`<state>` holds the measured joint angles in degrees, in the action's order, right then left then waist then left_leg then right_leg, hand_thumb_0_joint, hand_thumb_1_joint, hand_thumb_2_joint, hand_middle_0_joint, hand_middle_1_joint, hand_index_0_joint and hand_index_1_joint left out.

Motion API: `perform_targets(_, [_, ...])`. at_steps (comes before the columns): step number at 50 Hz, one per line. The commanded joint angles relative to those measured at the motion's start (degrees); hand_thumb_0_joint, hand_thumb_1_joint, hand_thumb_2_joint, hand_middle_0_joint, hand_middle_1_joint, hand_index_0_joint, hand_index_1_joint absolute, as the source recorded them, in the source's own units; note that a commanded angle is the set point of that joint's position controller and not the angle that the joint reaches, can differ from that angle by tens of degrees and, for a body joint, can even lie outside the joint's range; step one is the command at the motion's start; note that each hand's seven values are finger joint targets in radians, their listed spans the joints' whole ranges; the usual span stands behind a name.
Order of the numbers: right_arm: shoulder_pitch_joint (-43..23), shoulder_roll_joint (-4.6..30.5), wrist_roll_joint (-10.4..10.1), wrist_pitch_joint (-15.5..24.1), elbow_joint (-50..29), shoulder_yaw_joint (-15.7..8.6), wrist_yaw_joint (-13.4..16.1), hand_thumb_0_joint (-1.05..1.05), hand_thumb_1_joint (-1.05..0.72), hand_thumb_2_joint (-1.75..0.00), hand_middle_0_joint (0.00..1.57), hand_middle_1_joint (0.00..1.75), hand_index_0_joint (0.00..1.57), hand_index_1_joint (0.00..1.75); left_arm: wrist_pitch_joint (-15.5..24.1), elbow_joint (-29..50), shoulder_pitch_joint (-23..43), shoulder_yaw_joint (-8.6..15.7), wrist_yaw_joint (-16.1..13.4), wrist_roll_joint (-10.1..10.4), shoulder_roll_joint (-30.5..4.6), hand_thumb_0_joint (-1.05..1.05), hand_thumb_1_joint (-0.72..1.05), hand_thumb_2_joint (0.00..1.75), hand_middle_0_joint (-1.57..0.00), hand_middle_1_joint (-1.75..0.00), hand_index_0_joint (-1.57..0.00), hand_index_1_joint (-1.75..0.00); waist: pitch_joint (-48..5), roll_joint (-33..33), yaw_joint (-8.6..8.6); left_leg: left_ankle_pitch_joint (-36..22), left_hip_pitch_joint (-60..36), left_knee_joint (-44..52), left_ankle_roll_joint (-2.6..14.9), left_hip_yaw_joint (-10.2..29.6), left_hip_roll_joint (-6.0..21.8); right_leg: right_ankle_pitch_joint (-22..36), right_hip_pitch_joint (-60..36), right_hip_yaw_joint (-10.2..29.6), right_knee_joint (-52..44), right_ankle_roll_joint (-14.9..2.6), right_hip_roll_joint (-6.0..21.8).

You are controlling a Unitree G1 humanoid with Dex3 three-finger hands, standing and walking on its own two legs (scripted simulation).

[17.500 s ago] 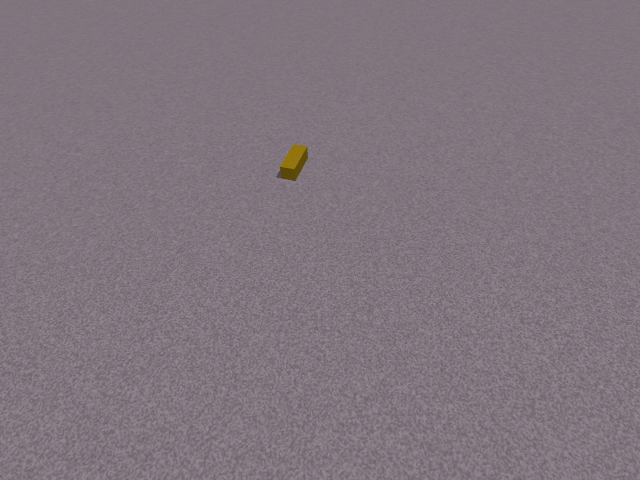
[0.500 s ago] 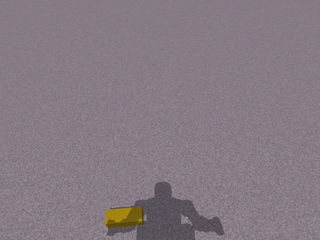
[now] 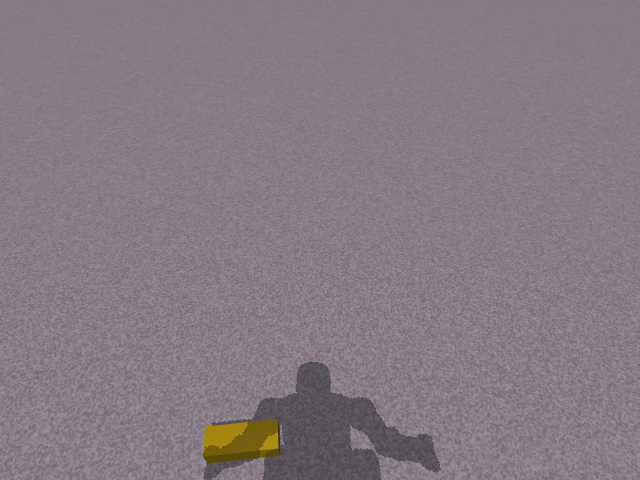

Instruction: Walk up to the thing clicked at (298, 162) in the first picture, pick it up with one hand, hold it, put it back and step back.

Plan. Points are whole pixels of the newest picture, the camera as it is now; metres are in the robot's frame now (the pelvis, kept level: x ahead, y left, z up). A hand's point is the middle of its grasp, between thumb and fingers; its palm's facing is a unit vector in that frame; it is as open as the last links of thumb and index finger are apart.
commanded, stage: stand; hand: left
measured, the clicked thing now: (243, 441) +0.38 +0.24 -0.74
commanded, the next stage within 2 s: walk up in 0.70 s
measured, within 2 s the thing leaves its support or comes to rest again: neither
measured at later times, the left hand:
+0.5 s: hand out of the picture +0.08 +0.26 -0.16, palm faces -0.04 -0.94 -0.33, open 7.4 cm
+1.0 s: hand out of the picture +0.03 +0.25 -0.16, palm faces -0.02 -0.90 -0.44, open 7.4 cm
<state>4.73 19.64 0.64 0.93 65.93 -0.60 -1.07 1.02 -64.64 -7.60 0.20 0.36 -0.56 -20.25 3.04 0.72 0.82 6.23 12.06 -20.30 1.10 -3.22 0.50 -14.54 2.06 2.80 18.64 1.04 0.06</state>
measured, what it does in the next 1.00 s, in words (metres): shifts its weight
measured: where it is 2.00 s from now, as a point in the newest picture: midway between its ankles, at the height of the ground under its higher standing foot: outside the picture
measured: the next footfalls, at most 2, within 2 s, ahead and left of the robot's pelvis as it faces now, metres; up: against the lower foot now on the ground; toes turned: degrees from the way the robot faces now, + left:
left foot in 1.48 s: -0.26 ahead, +0.10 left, +0.00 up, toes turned -2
right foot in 1.88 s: -0.29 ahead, -0.16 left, +0.00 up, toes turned +2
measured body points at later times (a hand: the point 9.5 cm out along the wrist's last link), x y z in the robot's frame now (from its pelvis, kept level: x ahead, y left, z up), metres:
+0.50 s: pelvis +0.01 +0.01 +0.00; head +0.02 +0.02 +0.45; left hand +0.08 +0.31 -0.14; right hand +0.10 -0.29 -0.13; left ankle +0.05 +0.11 -0.75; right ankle -0.05 -0.14 -0.75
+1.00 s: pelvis -0.05 -0.04 -0.03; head +0.01 -0.05 +0.42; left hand +0.03 +0.29 -0.14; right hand +0.09 -0.35 -0.15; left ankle +0.05 +0.10 -0.75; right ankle -0.07 -0.16 -0.75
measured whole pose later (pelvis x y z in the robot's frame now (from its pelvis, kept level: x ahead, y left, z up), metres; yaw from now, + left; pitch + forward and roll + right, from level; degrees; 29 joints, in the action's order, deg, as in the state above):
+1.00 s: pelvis -0.05 -0.04 -0.03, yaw -1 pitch -1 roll +1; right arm 0.1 22.8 1.0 -3.1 55.9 -2.8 0.1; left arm -2.3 -54.4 -7.6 3.5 -0.6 -0.6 -22.8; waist 9.2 -1.5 -0.6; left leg 8.1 24.2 -33.5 -0.8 -2.3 3.3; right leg -22.3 14.7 1.2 38.6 -1.3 0.2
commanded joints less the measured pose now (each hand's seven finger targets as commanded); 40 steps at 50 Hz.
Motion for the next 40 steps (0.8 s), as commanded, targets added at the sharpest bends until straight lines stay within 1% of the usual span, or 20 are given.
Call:
perform_targets(1, [-3.76, 12.58, -0.26, 1.50, -3.77, -2.34, 1.05, 0.00, -0.90, -0.90, 0.20, 0.30, 0.20, 0.30, 1.16, 3.68, 1.55, 2.21, -0.69, 0.20, -11.69, 0.00, 0.90, 0.90, -0.20, -0.30, -0.20, -0.30, -6.15, -0.67, -0.04, -7.85, -10.20, 1.64, 0.57, 8.09, 7.96, 9.53, 6.75, 4.27, -3.65, -1.76, 6.64])
perform_targets(6, [-3.83, 12.07, -0.34, 1.18, -3.56, -2.15, 1.13, 0.00, -0.90, -0.90, 0.20, 0.30, 0.20, 0.30, 1.01, 3.81, 1.68, 2.17, -0.83, 0.23, -11.94, 0.00, 0.90, 0.90, -0.20, -0.30, -0.20, -0.30, -5.54, -0.10, 0.18, -7.69, -9.79, 1.79, 0.46, 7.67, 7.64, 9.70, 6.65, 4.07, -3.77, -1.62, 6.72])
perform_targets(7, [-3.76, 12.73, -0.38, 1.06, -3.47, -2.33, 1.16, 0.00, -0.90, -0.90, 0.20, 0.30, 0.20, 0.30, 0.89, 3.70, 1.18, 2.19, -0.90, 0.23, -11.65, 0.00, 0.90, 0.90, -0.20, -0.30, -0.20, -0.30, -5.53, -1.20, 0.12, -5.08, -9.62, 2.23, 0.50, 7.89, 7.60, 8.09, 6.65, 4.09, -4.35, -1.59, 6.61])
perform_targets(10, [-4.09, 12.64, -0.26, 1.10, -3.49, -2.30, 1.17, 0.00, -0.90, -0.90, 0.20, 0.30, 0.20, 0.30, 0.85, 3.86, 1.21, 2.17, -0.91, 0.21, -11.56, 0.00, 0.90, 0.90, -0.20, -0.30, -0.20, -0.30, -5.82, -1.40, -0.20, -7.28, -9.64, 2.41, 0.50, 7.95, 7.70, 8.83, 5.72, 3.71, -4.00, -1.52, 6.63])
perform_targets(17, [-4.45, 12.48, -0.27, 1.01, -3.33, -2.46, 1.16, 0.00, -0.90, -0.90, 0.20, 0.30, 0.20, 0.30, 0.65, 3.74, 1.21, 2.14, -0.86, 0.06, -11.74, 0.00, 0.90, 0.90, -0.20, -0.30, -0.20, -0.30, -3.37, -0.47, -0.10, -1.13, -8.18, 4.10, 0.31, 8.53, 7.40, 4.92, 7.10, 3.77, -4.56, -1.89, 6.58])
perform_targets(19, [-4.37, 12.40, -0.26, 1.08, -3.56, -2.53, 1.12, 0.00, -0.90, -0.90, 0.20, 0.30, 0.20, 0.30, 0.79, 4.06, 0.92, 2.27, -0.89, 0.10, -11.98, 0.00, 0.90, 0.90, -0.20, -0.30, -0.20, -0.30, -5.71, -0.88, -0.21, -4.94, -10.50, 3.41, 0.47, 8.16, 7.35, 7.57, 6.24, 3.67, -4.27, -1.83, 6.71])
perform_targets(21, [-4.44, 12.26, -0.28, 1.11, -3.49, -2.35, 1.08, 0.00, -0.90, -0.90, 0.20, 0.30, 0.20, 0.30, 0.84, 3.91, 0.84, 2.07, -0.98, 0.04, -11.59, 0.00, 0.90, 0.90, -0.20, -0.30, -0.20, -0.30, -4.74, -0.66, -0.24, -6.36, -8.93, 2.93, 0.58, 8.31, 7.42, 8.06, 5.46, 3.60, -4.43, -1.72, 6.95])
perform_targets(23, [-4.38, 12.23, -0.28, 1.03, -3.49, -2.38, 1.12, 0.00, -0.90, -0.90, 0.20, 0.30, 0.20, 0.30, 0.78, 3.96, 1.09, 2.09, -0.99, 0.00, -11.78, 0.00, 0.90, 0.90, -0.20, -0.30, -0.20, -0.30, -4.45, -0.40, -0.01, -4.54, -9.12, 3.18, 0.47, 8.22, 7.28, 6.74, 6.38, 3.56, -4.69, -1.74, 6.89])
perform_targets(24, [-4.51, 12.54, -0.32, 0.88, -3.44, -2.47, 1.14, 0.00, -0.90, -0.90, 0.20, 0.30, 0.20, 0.30, 0.67, 3.87, 0.94, 2.05, -1.01, 0.05, -11.56, 0.00, 0.90, 0.90, -0.20, -0.30, -0.20, -0.30, -3.41, -0.75, -0.02, -1.64, -8.03, 3.87, 0.41, 8.55, 7.20, 5.13, 6.46, 3.58, -4.87, -1.81, 6.81])
perform_targets(26, [-4.99, 12.44, -0.29, 0.81, -3.55, -2.54, 1.13, 0.00, -0.90, -0.90, 0.20, 0.30, 0.20, 0.30, 0.60, 4.01, 0.93, 2.04, -0.98, -0.14, -11.81, 0.00, 0.90, 0.90, -0.20, -0.30, -0.20, -0.30, -3.72, -0.44, -0.15, -1.62, -8.66, 3.80, 0.49, 8.53, 7.19, 5.05, 7.01, 3.47, -5.02, -1.94, 6.81])
perform_targets(27, [-3.94, 12.57, -0.38, 0.79, -3.35, -2.54, 1.14, 0.00, -0.90, -0.90, 0.20, 0.30, 0.20, 0.30, 0.59, 4.07, 1.18, 2.12, -0.93, 0.03, -11.92, 0.00, 0.90, 0.90, -0.20, -0.30, -0.20, -0.30, -3.65, -1.15, 0.29, 0.44, -8.28, 4.71, 0.28, 8.71, 7.01, 4.26, 6.73, 3.51, -4.91, -1.95, 6.63])
perform_targets(29, [-4.49, 12.38, -0.28, 1.01, -3.47, -2.48, 1.05, 0.00, -0.90, -0.90, 0.20, 0.30, 0.20, 0.30, 0.72, 4.16, 0.84, 2.07, -0.98, -0.03, -11.87, 0.00, 0.90, 0.90, -0.20, -0.30, -0.20, -0.30, -5.02, -1.02, -0.13, -4.75, -9.31, 3.46, 0.48, 8.52, 7.23, 6.88, 5.82, 3.39, -4.55, -1.95, 6.91])
perform_targets(31, [-4.64, 12.33, -0.41, 1.03, -3.34, -2.50, 1.15, 0.00, -0.90, -0.90, 0.20, 0.30, 0.20, 0.30, 0.76, 4.10, 0.56, 1.93, -1.04, 0.04, -11.78, 0.00, 0.90, 0.90, -0.20, -0.30, -0.20, -0.30, -5.26, 0.01, -0.20, -7.21, -10.71, 2.53, 0.52, 8.06, 7.34, 8.04, 6.30, 3.55, -4.60, -1.95, 7.10])
perform_targets(34, [-3.80, 12.54, -0.41, 0.93, -3.12, -2.44, 1.15, 0.00, -0.90, -0.90, 0.20, 0.30, 0.20, 0.30, 0.71, 4.30, 0.64, 1.91, -1.08, -0.03, -11.85, 0.00, 0.90, 0.90, -0.20, -0.30, -0.20, -0.30, -4.89, -0.87, 0.04, -5.50, -9.22, 3.12, 0.40, 8.19, 7.04, 7.56, 5.46, 3.37, -4.74, -1.88, 7.06])
perform_targets(35, [-4.76, 16.13, -0.67, 0.20, -3.61, -3.35, 1.21, 0.00, -0.90, -0.90, 0.20, 0.30, 0.20, 0.30, -0.38, 5.06, 2.06, 3.57, -1.61, 0.87, -15.19, 0.00, 0.90, 0.90, -0.20, -0.30, -0.20, -0.30, 2.13, -1.38, -0.14, -23.18, -6.91, -1.07, 1.26, 9.36, 7.78, 18.39, 11.62, 2.76, 2.69, -1.99, 5.13])
perform_targets(36, [-3.30, 15.89, -1.18, -0.18, -4.30, -3.56, 1.39, 0.00, -0.90, -0.90, 0.20, 0.30, 0.20, 0.30, -0.83, 5.89, 0.79, 3.50, -1.94, 1.28, -13.73, 0.00, 0.90, 0.90, -0.20, -0.30, -0.20, -0.30, -0.75, -2.65, -0.12, -30.38, -8.18, -2.34, 2.72, 9.73, 9.24, 18.14, 11.22, 1.01, 5.93, -1.85, 4.19])
perform_targets(37, [-1.94, 16.40, -1.48, -0.50, -4.86, -4.08, 1.50, 0.00, -0.90, -0.90, 0.20, 0.30, 0.20, 0.30, -1.15, 6.63, 0.02, 3.49, -2.09, 1.32, -13.11, 0.00, 0.90, 0.90, -0.20, -0.30, -0.20, -0.30, -4.87, -4.09, 0.30, -34.64, -9.37, -2.46, 5.07, 10.55, 11.47, 15.92, 9.52, -0.70, 11.31, -1.99, 2.47])
perform_targets(38, [-0.92, 17.14, -1.59, -0.74, -5.75, -4.56, 1.59, 0.00, -0.90, -0.90, 0.20, 0.30, 0.20, 0.30, -1.55, 7.31, -1.01, 3.52, -2.10, 1.47, -12.22, 0.00, 0.90, 0.90, -0.20, -0.30, -0.20, -0.30, -8.53, -5.66, 0.06, -37.55, -10.88, -2.09, 7.33, 12.09, 13.98, 11.23, 9.48, -1.70, 16.26, -2.12, 0.72])
perform_targets(39, [-1.32, 17.62, -1.34, -0.97, -7.17, -5.13, 1.81, 0.00, -0.90, -0.90, 0.20, 0.30, 0.20, 0.30, -2.24, 8.04, -2.01, 3.70, -2.00, 1.34, -11.96, 0.00, 0.90, 0.90, -0.20, -0.30, -0.20, -0.30, -10.89, -8.59, -0.31, -36.59, -10.54, -1.03, 9.89, 13.93, 16.72, 0.09, 10.01, -1.78, 22.16, -2.69, -0.46])
perform_targets(40, [-2.00, 17.62, -0.92, -1.06, -8.28, -5.35, 2.04, 0.00, -0.90, -0.90, 0.20, 0.30, 0.20, 0.30, -3.02, 8.97, -1.69, 3.98, -1.76, 0.99, -11.89, 0.00, 0.90, 0.90, -0.20, -0.30, -0.20, -0.30, -11.50, -11.00, -0.02, -33.35, -9.42, -0.05, 11.96, 16.05, 18.54, -14.51, 11.76, -0.55, 28.81, -3.22, -1.10])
